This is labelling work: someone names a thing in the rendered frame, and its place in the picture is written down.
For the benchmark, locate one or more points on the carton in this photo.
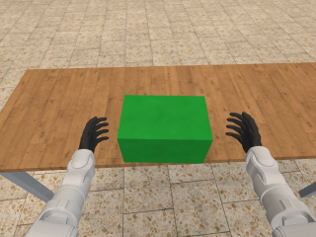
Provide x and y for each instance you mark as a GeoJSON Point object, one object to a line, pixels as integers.
{"type": "Point", "coordinates": [164, 129]}

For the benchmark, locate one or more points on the robot right upper arm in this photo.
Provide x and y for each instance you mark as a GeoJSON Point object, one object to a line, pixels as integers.
{"type": "Point", "coordinates": [296, 230]}

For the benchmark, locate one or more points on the right robot forearm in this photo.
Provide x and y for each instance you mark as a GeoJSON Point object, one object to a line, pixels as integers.
{"type": "Point", "coordinates": [281, 205]}

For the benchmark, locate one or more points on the left robot forearm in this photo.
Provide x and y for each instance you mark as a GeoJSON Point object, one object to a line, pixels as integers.
{"type": "Point", "coordinates": [67, 201]}

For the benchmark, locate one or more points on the left robot hand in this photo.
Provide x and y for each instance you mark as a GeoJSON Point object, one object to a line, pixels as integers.
{"type": "Point", "coordinates": [89, 136]}

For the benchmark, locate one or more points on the right robot hand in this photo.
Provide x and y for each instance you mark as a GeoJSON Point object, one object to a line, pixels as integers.
{"type": "Point", "coordinates": [249, 133]}

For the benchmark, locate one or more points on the robot left upper arm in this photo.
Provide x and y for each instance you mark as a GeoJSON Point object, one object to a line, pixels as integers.
{"type": "Point", "coordinates": [45, 228]}

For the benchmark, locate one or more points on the table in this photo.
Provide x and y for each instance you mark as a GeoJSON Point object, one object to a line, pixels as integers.
{"type": "Point", "coordinates": [42, 123]}

